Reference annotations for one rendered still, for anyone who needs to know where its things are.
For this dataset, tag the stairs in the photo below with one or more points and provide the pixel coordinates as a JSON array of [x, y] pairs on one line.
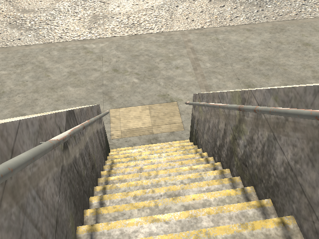
[[173, 190]]

